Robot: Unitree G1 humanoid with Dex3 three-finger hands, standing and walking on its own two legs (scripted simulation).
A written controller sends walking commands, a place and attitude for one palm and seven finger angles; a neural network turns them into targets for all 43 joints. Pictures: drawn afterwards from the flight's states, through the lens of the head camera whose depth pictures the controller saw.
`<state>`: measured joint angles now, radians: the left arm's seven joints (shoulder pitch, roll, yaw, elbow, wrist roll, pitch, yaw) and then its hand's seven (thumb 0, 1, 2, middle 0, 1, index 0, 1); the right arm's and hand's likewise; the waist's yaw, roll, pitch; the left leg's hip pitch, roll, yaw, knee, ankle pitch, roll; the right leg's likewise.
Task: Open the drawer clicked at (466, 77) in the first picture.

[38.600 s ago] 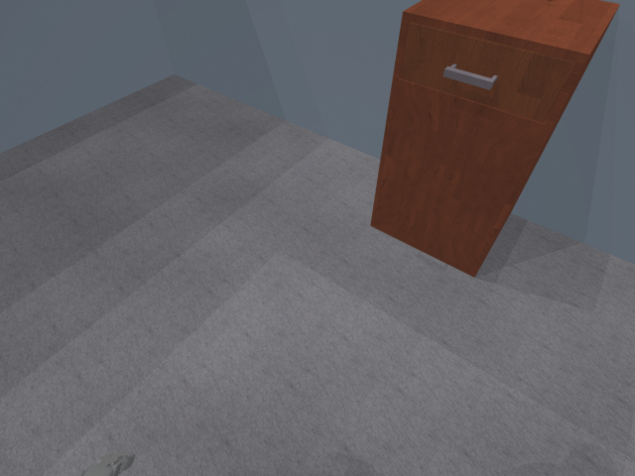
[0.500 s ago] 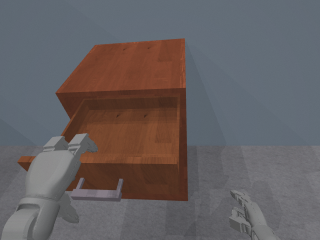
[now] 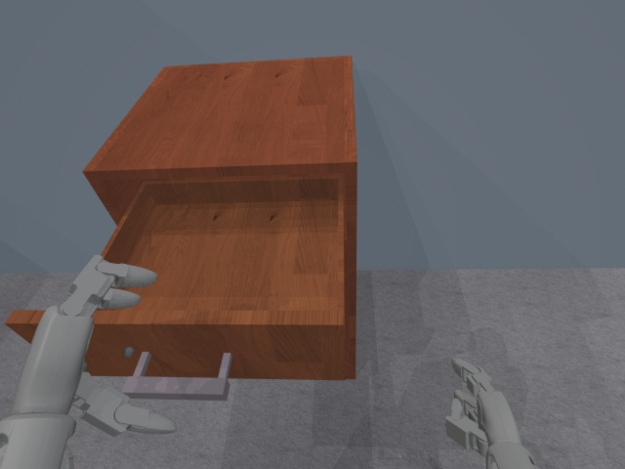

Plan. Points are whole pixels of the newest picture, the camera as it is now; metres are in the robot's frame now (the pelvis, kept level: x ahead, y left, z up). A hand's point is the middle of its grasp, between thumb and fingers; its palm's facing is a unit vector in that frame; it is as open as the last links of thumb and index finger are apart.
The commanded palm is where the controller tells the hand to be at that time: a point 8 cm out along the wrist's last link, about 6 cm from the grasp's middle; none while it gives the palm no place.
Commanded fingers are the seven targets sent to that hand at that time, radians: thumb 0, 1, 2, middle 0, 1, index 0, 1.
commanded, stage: draw the hand back to the body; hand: left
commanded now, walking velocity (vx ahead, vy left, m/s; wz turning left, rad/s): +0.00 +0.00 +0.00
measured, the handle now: (181, 373) +0.22 +0.22 +0.00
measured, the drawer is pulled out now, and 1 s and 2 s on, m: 0.29 0.29 0.29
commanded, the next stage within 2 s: step back with the hand held close in 0.88 s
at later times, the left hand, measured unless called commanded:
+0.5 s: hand (114, 314) +0.21 +0.22 +0.17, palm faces +0.35 -0.82 -0.45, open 10.2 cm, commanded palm +0.16 +0.28 +0.19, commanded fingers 0.00 0.62 0.78 -0.22 -0.48 -0.22 -0.48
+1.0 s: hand (106, 323) +0.20 +0.23 +0.17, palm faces +0.41 -0.80 -0.43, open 7.5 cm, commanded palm +0.14 +0.27 +0.19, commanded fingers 0.00 0.90 0.90 -0.20 -0.30 -0.20 -0.30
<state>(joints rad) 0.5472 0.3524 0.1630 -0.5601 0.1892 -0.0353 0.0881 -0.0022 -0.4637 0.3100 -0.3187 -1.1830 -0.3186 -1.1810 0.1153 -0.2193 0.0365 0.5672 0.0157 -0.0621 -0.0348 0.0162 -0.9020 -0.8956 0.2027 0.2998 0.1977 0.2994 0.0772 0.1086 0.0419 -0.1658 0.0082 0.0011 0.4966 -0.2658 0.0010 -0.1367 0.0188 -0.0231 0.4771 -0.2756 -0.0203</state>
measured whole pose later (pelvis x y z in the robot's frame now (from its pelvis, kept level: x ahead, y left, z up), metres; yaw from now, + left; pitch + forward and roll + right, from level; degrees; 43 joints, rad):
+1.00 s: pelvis +0.02 -0.01 +0.00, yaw +1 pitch -3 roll +0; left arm 0.55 0.33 0.29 -0.50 -0.05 -0.10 0.12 0.02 0.87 0.89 -0.22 -0.31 -0.21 -0.31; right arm 0.17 -0.21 0.01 0.63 0.02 -0.10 -0.07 0.02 -0.90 -0.90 0.20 0.30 0.20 0.30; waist 0.06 0.09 0.01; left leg -0.14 0.02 -0.01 0.45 -0.26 -0.01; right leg -0.10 0.03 -0.04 0.41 -0.27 -0.03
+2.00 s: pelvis -0.11 +0.00 -0.01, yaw -2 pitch +2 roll -1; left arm 0.60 0.42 0.43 -0.66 -0.04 -0.21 0.16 0.02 0.89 0.90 -0.21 -0.30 -0.21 -0.30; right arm 0.20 -0.17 0.01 0.59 0.00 -0.14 -0.03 0.02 -0.90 -0.90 0.21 0.30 0.20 0.30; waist -0.01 -0.01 0.02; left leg -0.45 0.04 0.02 0.60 -0.18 0.00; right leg -0.36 0.01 -0.03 0.73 -0.38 0.02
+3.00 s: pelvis -0.28 -0.05 -0.01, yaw +1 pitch -1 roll -1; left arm 0.57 0.37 0.34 -0.56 -0.02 -0.19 0.14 0.02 0.89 0.89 -0.21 -0.30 -0.21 -0.30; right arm 0.25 -0.21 0.01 0.68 0.01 -0.09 -0.04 0.02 -0.90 -0.90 0.21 0.30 0.20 0.30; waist -0.02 0.02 0.00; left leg -0.39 0.02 0.00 0.79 -0.35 0.01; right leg -0.24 0.04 -0.11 0.52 -0.27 -0.08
